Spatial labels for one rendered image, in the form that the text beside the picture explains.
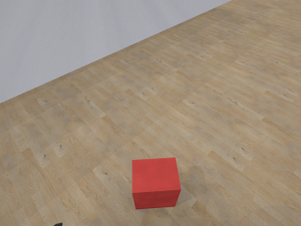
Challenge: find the carton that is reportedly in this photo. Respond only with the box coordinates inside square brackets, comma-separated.
[132, 157, 182, 210]

